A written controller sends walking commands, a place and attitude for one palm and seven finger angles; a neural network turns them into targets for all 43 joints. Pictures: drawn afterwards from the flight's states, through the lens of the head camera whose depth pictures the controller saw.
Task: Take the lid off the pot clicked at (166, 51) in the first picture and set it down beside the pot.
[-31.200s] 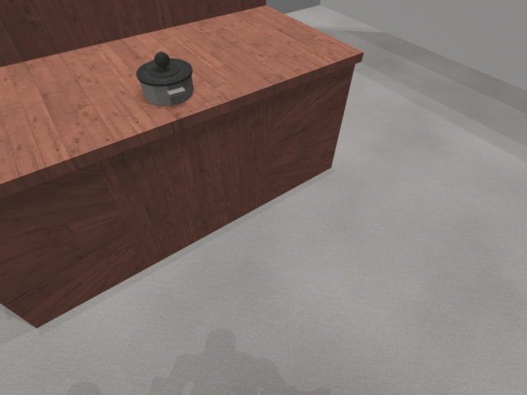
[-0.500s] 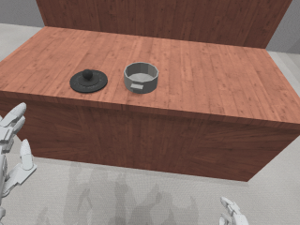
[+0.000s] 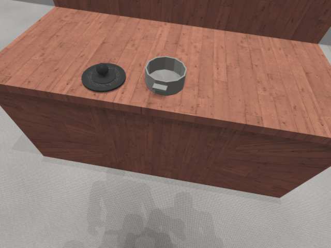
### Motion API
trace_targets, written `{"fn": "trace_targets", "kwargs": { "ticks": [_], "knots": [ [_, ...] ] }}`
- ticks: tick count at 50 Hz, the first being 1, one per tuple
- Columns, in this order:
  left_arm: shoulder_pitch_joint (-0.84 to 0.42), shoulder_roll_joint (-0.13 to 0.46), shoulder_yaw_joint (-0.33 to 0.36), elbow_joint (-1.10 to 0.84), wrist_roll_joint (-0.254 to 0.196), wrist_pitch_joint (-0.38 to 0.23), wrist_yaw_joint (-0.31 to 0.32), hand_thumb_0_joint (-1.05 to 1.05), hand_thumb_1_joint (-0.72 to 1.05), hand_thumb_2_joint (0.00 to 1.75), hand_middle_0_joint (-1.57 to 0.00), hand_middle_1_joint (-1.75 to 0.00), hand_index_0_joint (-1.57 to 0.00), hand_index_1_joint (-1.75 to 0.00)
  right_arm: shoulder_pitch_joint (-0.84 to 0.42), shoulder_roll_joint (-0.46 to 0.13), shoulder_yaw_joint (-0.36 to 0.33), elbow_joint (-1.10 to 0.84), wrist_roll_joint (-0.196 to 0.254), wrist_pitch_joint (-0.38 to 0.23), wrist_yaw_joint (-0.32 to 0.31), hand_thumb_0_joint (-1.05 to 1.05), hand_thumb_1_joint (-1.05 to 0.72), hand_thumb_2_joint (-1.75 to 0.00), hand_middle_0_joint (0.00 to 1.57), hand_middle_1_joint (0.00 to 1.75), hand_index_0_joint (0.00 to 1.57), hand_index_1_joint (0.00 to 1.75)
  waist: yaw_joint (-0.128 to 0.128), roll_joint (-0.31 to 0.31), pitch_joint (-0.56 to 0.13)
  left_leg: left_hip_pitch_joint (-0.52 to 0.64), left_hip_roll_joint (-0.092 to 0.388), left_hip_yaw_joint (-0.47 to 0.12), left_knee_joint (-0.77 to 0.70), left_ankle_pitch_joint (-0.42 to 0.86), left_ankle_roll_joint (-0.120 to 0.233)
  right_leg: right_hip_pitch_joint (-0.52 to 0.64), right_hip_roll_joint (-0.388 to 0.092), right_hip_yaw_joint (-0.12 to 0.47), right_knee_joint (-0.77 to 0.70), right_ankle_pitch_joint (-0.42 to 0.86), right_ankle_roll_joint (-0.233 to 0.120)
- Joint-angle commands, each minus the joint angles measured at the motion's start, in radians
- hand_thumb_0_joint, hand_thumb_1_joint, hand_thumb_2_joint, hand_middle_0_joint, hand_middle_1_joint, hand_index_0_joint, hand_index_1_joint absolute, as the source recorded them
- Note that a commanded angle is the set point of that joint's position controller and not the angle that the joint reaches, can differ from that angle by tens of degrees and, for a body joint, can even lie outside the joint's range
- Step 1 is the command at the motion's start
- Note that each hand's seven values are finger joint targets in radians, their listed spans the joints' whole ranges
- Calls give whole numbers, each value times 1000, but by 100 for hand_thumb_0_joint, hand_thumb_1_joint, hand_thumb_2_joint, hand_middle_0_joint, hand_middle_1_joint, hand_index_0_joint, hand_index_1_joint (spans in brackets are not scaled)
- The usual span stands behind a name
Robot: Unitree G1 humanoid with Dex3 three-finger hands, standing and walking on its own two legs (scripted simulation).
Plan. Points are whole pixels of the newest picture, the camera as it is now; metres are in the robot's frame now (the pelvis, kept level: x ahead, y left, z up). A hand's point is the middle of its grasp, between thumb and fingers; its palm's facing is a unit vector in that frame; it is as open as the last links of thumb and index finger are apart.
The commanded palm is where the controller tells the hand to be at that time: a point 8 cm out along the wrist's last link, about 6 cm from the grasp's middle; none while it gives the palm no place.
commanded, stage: stop stepping back and stand still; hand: left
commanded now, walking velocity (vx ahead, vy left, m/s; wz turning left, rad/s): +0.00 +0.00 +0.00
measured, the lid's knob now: (102, 69) +0.73 +0.29 -0.04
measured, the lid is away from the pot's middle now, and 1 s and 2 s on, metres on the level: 0.25 0.25 0.25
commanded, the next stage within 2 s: let the arm hang, fingers relaxed in 0.34 s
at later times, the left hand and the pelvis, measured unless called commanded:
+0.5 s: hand out of the picture +0.02 +0.17 -0.17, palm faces +0.01 -0.98 -0.17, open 7.3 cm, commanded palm none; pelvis +0.02 +0.01 +0.01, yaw -2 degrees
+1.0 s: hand out of the picture +0.01 +0.16 -0.17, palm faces +0.02 -0.99 -0.16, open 7.3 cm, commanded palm none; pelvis +0.02 +0.01 +0.01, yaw -2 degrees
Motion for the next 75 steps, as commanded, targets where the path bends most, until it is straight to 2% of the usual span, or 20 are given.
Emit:
{"fn": "trace_targets", "kwargs": {
  "ticks": [1,2,4,6,11,16,18,22,29,40,41,46,49,53,55,60,61,67,74,75],
  "knots": [
    [-1,94,13,-2,-3,-32,-3,0,90,90,-20,-30,-20,-30,56,-90,-12,-4,-5,-28,-17,0,-90,-90,20,30,20,30,-7,116,-79,96,116,-101,-154,317,55,-9,-132,118,-100,266,-14],
    [15,90,9,22,-5,-29,-3,0,90,90,-20,-30,-20,-30,60,-90,-12,8,-5,-31,-21,0,-90,-90,20,30,20,30,0,144,-92,104,132,-118,-172,361,68,11,-121,92,-84,255,-4],
    [41,75,0,63,-6,-29,0,0,90,90,-20,-30,-20,-30,76,-90,-9,29,-1,-34,-30,0,-90,-90,20,30,20,30,6,106,-123,129,141,-116,-169,436,77,46,-116,75,-85,263,4],
    [48,66,-6,91,-5,-28,3,0,90,90,-20,-30,-20,-30,89,-77,-8,44,3,-33,-33,0,-90,-90,20,30,20,30,4,69,-106,132,131,-94,-162,441,69,48,-125,79,-98,290,4],
    [66,52,-9,132,-3,-28,10,0,90,90,-20,-30,-20,-30,108,-47,-5,83,4,-30,-32,0,-90,-90,20,30,20,30,3,19,-51,101,109,-65,-174,347,53,51,-140,93,-116,301,-3],
    [63,30,-11,150,-1,-25,13,0,90,90,-20,-30,-20,-30,113,-34,-4,108,1,-29,-32,0,-90,-90,20,30,20,30,1,15,12,75,107,-70,-207,255,55,15,-132,95,-121,230,-4],
    [67,25,-9,153,0,-26,13,0,90,90,-20,-30,-20,-30,114,-30,-4,114,0,-32,-32,0,-90,-90,20,30,20,30,3,4,5,79,104,-68,-205,266,55,25,-134,98,-122,243,-4],
    [71,19,-7,162,-1,-27,14,0,90,90,-20,-30,-20,-30,116,-20,-2,124,-1,-33,-33,0,-90,-90,20,30,20,30,4,38,20,79,99,-59,-204,267,52,13,-136,102,-119,246,-5],
    [76,18,-4,158,-2,-31,15,0,90,90,-20,-30,-20,-30,127,-19,-2,124,0,-36,-36,0,-90,-90,20,30,20,30,1,16,-4,98,95,-50,-184,318,49,31,-141,111,-118,301,-5],
    [88,10,-3,160,-1,-33,19,0,90,90,-20,-30,-20,-30,132,-10,-4,129,2,-36,-38,0,-90,-90,20,30,20,30,-1,23,3,126,100,-45,-179,359,50,13,-138,108,-112,315,-3],
    [87,10,-4,162,-2,-32,18,0,90,90,-20,-30,-20,-30,134,-15,-3,129,1,-35,-39,0,-90,-90,20,30,20,30,-2,35,5,129,101,-44,-182,353,50,12,-138,107,-113,307,-3],
    [93,5,-3,163,-2,-32,19,0,90,90,-20,-30,-20,-30,140,-10,-2,134,2,-36,-40,0,-90,-90,20,30,20,30,-3,20,7,127,103,-46,-189,345,51,13,-135,109,-114,298,-2],
    [96,0,-4,166,-2,-31,17,0,90,90,-20,-30,-20,-30,137,-12,-1,134,0,-36,-40,0,-90,-90,20,30,20,30,-1,37,11,124,102,-46,-195,324,50,12,-133,109,-118,282,-2],
    [99,-2,-4,169,-2,-32,18,0,90,90,-20,-30,-20,-30,138,-8,-1,136,1,-36,-40,0,-90,-90,20,30,20,30,-1,17,12,128,101,-42,-191,335,51,11,-134,111,-118,294,-2],
    [97,1,-3,167,-1,-32,20,0,90,90,-20,-30,-20,-30,140,-5,-1,138,3,-36,-40,0,-90,-90,20,30,20,30,-2,31,22,121,100,-39,-190,329,48,6,-135,111,-117,292,-2],
    [98,-1,-2,166,-1,-33,20,0,90,90,-20,-30,-20,-30,143,-2,-2,138,3,-36,-40,0,-90,-90,20,30,20,30,-2,18,12,122,98,-42,-189,324,48,11,-135,112,-117,293,-3],
    [99,-4,-1,166,-2,-33,19,0,90,90,-20,-30,-20,-30,143,-2,-1,139,2,-37,-40,0,-90,-90,20,30,20,30,-1,30,11,123,99,-41,-191,323,49,12,-135,114,-118,292,-3],
    [102,-4,-1,167,-3,-35,21,0,90,90,-20,-30,-20,-30,145,0,-2,139,2,-36,-41,0,-90,-90,20,30,20,30,-3,12,4,130,97,-36,-182,336,45,17,-138,118,-118,320,-4],
    [108,-4,0,167,-3,-36,21,0,90,90,-20,-30,-20,-30,141,1,-3,141,2,-36,-42,0,-90,-90,20,30,20,30,-1,25,1,136,96,-28,-176,350,43,21,-142,121,-119,346,-4],
    [110,-1,1,165,-1,-37,22,0,90,90,-20,-30,-20,-30,141,6,-4,140,4,-35,-41,0,-90,-90,20,30,20,30,-2,11,6,133,94,-27,-172,345,41,17,-140,125,-119,351,-3]
  ]
}}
